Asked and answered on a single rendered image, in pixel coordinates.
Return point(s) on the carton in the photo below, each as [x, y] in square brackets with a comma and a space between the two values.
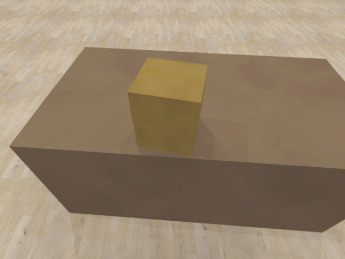
[165, 102]

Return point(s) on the pedestal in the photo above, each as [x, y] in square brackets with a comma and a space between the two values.
[269, 152]

